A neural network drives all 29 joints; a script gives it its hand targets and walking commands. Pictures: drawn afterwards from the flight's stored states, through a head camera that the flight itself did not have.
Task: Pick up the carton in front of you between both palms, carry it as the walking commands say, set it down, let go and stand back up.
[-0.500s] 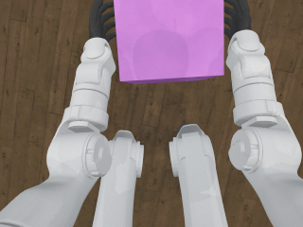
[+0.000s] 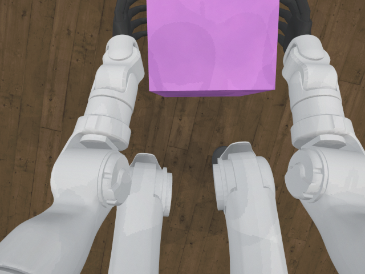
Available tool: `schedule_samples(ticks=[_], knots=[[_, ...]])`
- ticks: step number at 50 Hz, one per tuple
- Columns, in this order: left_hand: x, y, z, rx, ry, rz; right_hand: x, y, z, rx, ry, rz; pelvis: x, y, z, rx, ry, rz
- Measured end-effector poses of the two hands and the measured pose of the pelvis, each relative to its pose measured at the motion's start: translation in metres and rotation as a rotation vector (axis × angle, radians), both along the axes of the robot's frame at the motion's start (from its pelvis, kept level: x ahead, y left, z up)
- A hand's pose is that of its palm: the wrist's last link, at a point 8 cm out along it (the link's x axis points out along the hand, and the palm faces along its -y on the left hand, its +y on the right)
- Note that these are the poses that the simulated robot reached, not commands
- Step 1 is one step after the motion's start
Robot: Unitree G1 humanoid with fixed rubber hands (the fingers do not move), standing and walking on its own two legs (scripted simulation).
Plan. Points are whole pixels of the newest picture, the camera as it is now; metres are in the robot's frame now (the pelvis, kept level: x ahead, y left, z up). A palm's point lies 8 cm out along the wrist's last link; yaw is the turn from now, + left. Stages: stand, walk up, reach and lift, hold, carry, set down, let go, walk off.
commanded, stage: set down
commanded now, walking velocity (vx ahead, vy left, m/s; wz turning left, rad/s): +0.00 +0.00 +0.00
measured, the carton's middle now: (205, 47) +0.51 -0.09 -0.25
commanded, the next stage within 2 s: none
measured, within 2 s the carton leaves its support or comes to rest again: rests again in 0.08 s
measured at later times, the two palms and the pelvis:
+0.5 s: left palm (123, 38) +0.53 +0.06 -0.17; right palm (292, 40) +0.49 -0.24 -0.18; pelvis -0.01 +0.00 -0.01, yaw +1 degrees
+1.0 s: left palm (109, 45) +0.53 +0.10 -0.21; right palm (309, 44) +0.49 -0.29 -0.20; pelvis -0.01 -0.01 -0.02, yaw +0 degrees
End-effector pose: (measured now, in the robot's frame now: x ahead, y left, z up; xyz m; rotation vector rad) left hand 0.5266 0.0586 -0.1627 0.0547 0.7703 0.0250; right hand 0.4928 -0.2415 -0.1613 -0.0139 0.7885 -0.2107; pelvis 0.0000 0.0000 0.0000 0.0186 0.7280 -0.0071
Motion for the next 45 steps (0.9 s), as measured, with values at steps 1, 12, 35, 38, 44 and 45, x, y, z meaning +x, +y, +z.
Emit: schedule_samples(ticks=[1, 12, 35, 38, 44, 45], knots=[[0.0, 0.0, -0.001, 0.002, 0.002, -0.002, -0.001, 0.0, -0.002, 0.001, 0.003, 0.003, -0.001, 0.0, 0.0, 0.0, -0.004, 0.001], [0.001, 0.004, -0.009, -0.005, 0.004, -0.021, 0.0, 0.0, -0.014, 0.011, 0.015, 0.034, -0.004, -0.003, -0.006, 0.003, -0.041, 0.007], [0.004, 0.007, -0.012, -0.018, -0.016, -0.094, 0.003, -0.002, -0.019, 0.033, -0.005, 0.062, -0.012, -0.004, -0.014, -0.001, -0.093, 0.007], [0.004, 0.009, -0.017, -0.008, -0.019, -0.105, 0.001, -0.003, -0.025, 0.033, -0.007, 0.055, -0.013, -0.004, -0.015, 0.0, -0.104, 0.004], [-0.001, 0.034, -0.039, 0.037, -0.002, -0.06, -0.013, -0.027, -0.046, -0.022, 0.017, -0.031, -0.012, -0.006, -0.014, 0.0, -0.112, -0.003], [-0.002, 0.039, -0.042, 0.041, -0.003, -0.055, -0.014, -0.033, -0.047, -0.029, 0.013, -0.042, -0.011, -0.007, -0.015, -0.001, -0.111, -0.003]])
